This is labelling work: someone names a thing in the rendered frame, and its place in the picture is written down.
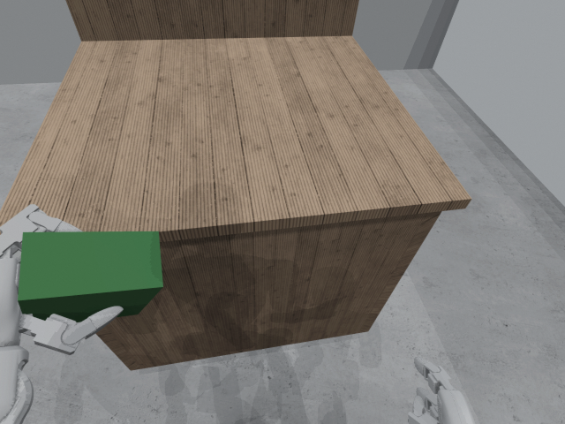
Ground left robot forearm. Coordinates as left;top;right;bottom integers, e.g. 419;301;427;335
0;345;34;424

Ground sponge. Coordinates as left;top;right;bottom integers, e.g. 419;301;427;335
18;231;163;322

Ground right robot hand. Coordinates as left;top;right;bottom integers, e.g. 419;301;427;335
408;357;475;424

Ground left robot hand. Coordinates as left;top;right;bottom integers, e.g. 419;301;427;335
0;204;124;355

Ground table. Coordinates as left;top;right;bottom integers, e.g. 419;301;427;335
0;0;472;371

